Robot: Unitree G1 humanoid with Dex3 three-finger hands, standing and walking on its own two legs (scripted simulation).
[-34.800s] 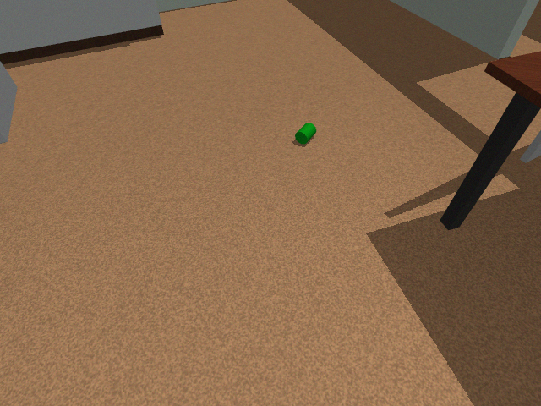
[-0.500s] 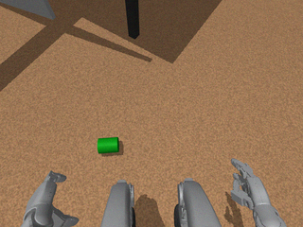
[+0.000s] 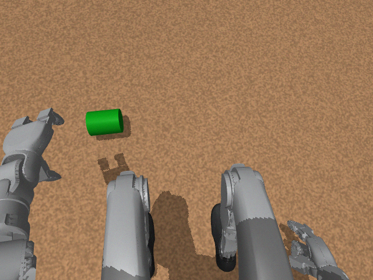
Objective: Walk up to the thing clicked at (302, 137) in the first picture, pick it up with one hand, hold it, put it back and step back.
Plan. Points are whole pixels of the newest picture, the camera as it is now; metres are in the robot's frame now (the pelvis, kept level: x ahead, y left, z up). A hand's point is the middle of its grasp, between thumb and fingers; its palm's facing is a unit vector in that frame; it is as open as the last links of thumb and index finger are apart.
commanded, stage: rise first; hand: left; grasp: from above
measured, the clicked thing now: (105, 122) +0.53 +0.26 -0.37
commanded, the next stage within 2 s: none
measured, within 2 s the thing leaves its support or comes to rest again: neither
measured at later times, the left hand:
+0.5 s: hand (61, 136) +0.44 +0.33 -0.21, palm faces -0.48 -0.02 -0.88, open 14.2 cm
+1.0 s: hand (71, 129) +0.46 +0.32 -0.24, palm faces -0.47 -0.04 -0.88, open 14.0 cm
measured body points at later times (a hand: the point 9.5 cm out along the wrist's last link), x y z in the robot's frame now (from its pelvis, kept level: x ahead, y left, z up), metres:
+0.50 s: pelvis +0.00 +0.01 -0.06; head +0.23 +0.07 +0.33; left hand +0.46 +0.33 -0.16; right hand +0.08 -0.27 -0.17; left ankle +0.09 +0.13 -0.38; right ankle +0.10 -0.13 -0.38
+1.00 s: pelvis +0.01 +0.01 -0.08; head +0.26 +0.07 +0.29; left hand +0.48 +0.32 -0.19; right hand +0.06 -0.27 -0.19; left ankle +0.09 +0.13 -0.38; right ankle +0.10 -0.13 -0.38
